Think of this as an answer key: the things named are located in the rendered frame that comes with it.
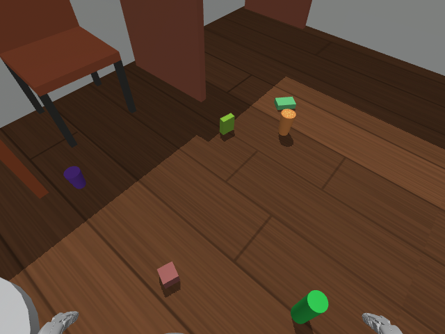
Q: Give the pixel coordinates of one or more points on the left robot hand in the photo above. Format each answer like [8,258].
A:
[59,323]

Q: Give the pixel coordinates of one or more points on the chair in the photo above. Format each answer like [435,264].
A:
[44,48]

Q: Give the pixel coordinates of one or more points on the right robot hand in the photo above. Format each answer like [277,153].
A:
[380,324]

